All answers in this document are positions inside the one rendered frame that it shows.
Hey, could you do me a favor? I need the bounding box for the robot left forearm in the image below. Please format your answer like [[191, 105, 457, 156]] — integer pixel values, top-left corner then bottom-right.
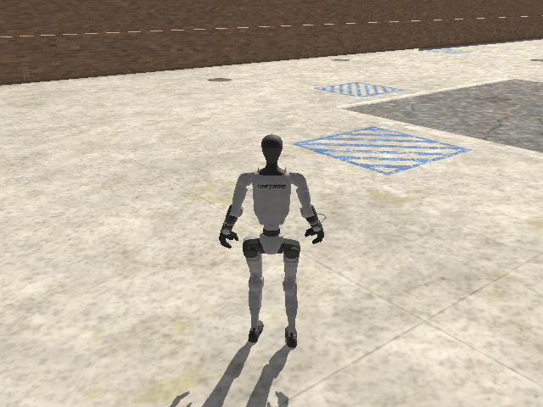
[[221, 204, 238, 235]]

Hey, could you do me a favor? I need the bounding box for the robot left upper arm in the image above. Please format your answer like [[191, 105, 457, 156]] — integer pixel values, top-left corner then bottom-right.
[[230, 171, 255, 217]]

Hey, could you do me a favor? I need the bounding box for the left robot hand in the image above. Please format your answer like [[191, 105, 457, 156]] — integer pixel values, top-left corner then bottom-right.
[[219, 231, 238, 248]]

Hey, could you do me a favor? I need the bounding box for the robot right forearm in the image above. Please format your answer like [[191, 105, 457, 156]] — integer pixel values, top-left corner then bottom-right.
[[306, 205, 322, 231]]

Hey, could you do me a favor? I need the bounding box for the robot right upper arm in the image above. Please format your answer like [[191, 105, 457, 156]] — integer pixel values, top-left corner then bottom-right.
[[289, 171, 314, 218]]

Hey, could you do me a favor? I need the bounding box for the robot right shin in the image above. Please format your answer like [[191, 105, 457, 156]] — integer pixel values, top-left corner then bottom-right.
[[285, 280, 298, 337]]

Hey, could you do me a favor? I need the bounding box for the right robot hand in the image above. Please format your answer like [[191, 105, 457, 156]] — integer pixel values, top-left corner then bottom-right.
[[305, 228, 324, 244]]

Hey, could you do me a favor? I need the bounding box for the robot left thigh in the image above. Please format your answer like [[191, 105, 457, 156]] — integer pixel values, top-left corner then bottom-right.
[[243, 236, 264, 291]]

